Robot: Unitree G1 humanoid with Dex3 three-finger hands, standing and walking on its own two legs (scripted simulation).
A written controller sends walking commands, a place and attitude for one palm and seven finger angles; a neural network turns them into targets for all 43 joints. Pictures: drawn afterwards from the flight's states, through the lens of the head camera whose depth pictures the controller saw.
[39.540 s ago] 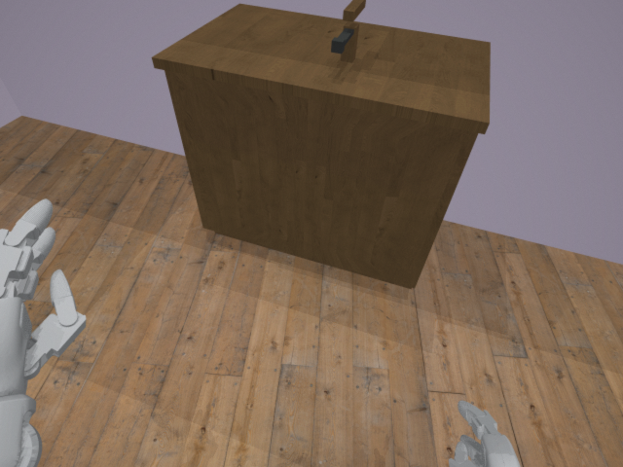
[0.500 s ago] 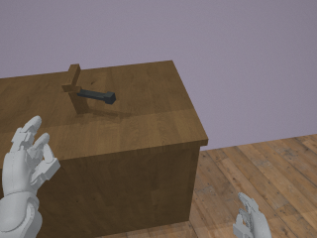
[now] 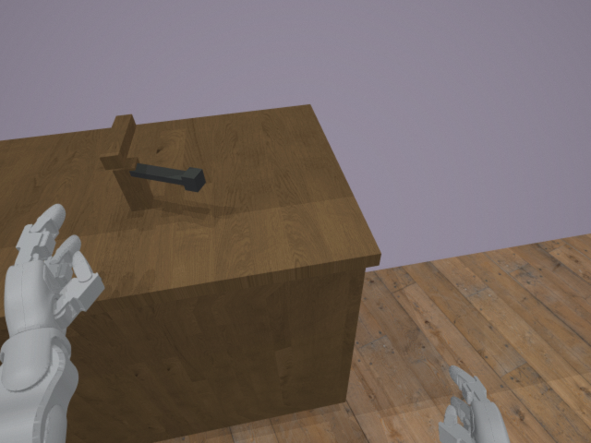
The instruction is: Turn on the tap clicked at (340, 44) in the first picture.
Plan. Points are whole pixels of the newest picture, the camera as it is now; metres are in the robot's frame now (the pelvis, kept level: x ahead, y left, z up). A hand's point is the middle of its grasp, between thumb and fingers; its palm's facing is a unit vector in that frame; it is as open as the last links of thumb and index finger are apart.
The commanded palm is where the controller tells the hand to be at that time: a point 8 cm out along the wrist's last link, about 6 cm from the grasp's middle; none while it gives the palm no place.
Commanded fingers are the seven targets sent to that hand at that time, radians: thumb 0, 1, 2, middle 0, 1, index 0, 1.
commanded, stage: reach beside the lever's end, fingers flat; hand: left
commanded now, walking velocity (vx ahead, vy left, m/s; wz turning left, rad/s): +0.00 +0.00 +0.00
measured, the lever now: (193, 179) +0.47 +0.24 +0.13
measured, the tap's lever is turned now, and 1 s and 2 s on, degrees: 63 63 63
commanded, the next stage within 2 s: push the lever round in 1.46 s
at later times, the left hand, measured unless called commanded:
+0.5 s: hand (96, 259) +0.28 +0.29 +0.14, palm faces +0.52 -0.85 -0.09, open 7.6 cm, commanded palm +0.25 +0.34 +0.13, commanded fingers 0.00 0.90 0.90 -0.16 -0.19 -0.16 -0.19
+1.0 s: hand (98, 234) +0.34 +0.33 +0.12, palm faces +0.52 -0.85 -0.09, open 7.8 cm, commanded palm +0.30 +0.38 +0.12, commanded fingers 0.00 0.90 0.90 -0.15 -0.15 -0.15 -0.15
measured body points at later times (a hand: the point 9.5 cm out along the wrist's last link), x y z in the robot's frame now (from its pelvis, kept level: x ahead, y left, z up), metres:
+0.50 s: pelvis +0.00 +0.01 +0.00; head -0.01 -0.01 +0.45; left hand +0.25 +0.34 +0.15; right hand +0.18 -0.23 -0.09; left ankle +0.04 +0.14 -0.73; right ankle -0.02 -0.07 -0.73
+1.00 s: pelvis +0.00 +0.02 +0.00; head +0.01 +0.01 +0.45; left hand +0.30 +0.38 +0.13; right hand +0.13 -0.24 -0.11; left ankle +0.04 +0.14 -0.73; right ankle -0.02 -0.07 -0.73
